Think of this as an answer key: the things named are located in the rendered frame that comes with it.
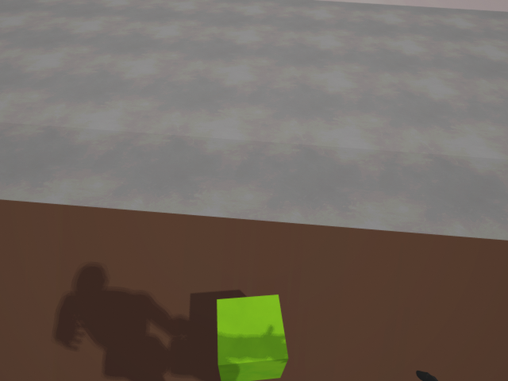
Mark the carton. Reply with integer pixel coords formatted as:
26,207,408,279
217,294,288,381

